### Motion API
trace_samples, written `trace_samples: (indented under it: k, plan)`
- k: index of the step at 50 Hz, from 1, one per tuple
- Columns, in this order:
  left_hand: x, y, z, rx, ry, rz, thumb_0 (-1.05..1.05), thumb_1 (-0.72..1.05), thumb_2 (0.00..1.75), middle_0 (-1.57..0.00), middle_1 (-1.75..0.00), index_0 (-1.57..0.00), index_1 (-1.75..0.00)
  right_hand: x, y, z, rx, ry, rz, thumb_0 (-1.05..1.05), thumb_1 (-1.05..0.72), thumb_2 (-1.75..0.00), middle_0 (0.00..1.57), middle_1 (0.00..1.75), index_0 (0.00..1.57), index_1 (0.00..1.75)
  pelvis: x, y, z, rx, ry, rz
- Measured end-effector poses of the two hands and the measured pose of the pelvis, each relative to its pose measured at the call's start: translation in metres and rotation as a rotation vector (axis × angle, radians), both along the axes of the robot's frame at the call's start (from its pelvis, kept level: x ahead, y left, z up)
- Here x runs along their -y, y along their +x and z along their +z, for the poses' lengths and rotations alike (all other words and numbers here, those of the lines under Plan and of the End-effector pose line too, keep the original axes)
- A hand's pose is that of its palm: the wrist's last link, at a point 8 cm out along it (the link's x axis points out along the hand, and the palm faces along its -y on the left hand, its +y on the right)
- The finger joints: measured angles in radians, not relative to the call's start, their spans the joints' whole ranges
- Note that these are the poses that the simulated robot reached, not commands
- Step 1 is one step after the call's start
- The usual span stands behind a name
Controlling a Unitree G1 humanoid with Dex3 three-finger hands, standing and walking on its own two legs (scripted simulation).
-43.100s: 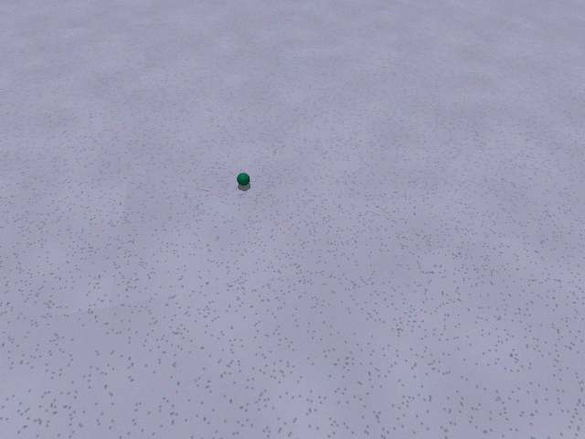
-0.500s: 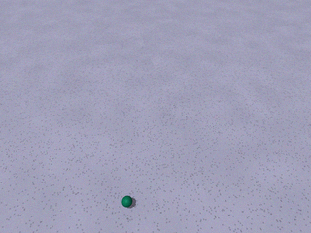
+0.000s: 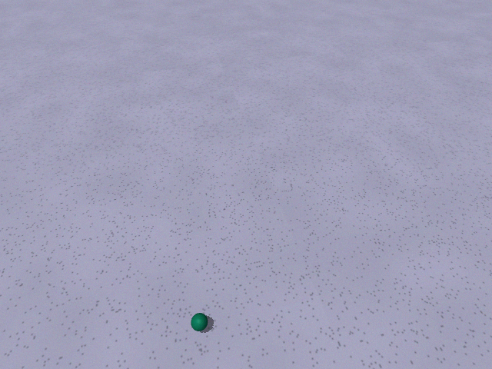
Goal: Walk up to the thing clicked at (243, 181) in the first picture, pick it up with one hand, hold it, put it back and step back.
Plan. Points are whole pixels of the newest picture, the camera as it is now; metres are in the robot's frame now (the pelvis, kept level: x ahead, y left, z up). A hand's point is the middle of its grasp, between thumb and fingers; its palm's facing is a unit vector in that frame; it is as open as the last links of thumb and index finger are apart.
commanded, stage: stand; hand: left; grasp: from above
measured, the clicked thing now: (199, 321) +0.45 +0.18 -0.75
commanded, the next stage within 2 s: step back in 0.40 s
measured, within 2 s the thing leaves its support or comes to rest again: neither
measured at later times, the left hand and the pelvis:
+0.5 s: hand out of the picture +0.05 +0.25 -0.16, palm faces +0.02 -0.93 -0.36, open 7.4 cm; pelvis -0.02 +0.00 -0.01, yaw +0 degrees
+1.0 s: hand out of the picture +0.03 +0.27 -0.17, palm faces +0.03 -0.92 -0.38, open 7.4 cm; pelvis -0.11 +0.00 -0.03, yaw +3 degrees
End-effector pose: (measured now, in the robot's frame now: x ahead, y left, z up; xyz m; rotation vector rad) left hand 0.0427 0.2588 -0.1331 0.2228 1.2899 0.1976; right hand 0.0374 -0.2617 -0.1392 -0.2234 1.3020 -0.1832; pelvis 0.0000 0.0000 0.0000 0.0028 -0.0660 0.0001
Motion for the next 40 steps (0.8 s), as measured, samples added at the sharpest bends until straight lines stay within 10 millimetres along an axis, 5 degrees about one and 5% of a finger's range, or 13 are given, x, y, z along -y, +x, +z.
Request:
trace_samples:
  k: [21,29,34,40]
  plan:
    - [-0.027,-0.005,0.009,0.005,0.051,-0.012,0.01,0.91,0.90,-0.20,-0.30,-0.21,-0.30,0.022,-0.006,0.008,0.006,-0.044,0.003,0.00,-0.90,-0.89,0.20,0.30,0.20,0.30,-0.001,-0.009,0.000,-0.005,0.003,-0.002]
    - [-0.045,0.003,0.010,0.030,0.136,-0.038,0.01,0.91,0.90,-0.20,-0.30,-0.21,-0.30,0.053,0.008,0.004,0.043,-0.079,0.012,0.00,-0.90,-0.89,0.20,0.30,0.20,0.30,0.011,-0.033,-0.013,-0.025,0.024,-0.013]
    - [-0.038,-0.006,0.012,0.041,0.173,-0.053,0.01,0.91,0.90,-0.20,-0.30,-0.21,-0.30,0.077,0.018,-0.006,0.083,-0.095,0.020,0.00,-0.90,-0.89,0.20,0.30,0.20,0.30,0.025,-0.045,-0.023,-0.017,0.012,-0.006]
    - [-0.028,-0.018,0.021,0.055,0.165,-0.071,0.01,0.90,0.90,-0.20,-0.30,-0.21,-0.30,0.079,0.007,-0.003,0.083,-0.100,0.047,0.00,-0.90,-0.89,0.20,0.30,0.20,0.30,0.021,-0.065,-0.016,-0.043,0.035,-0.012]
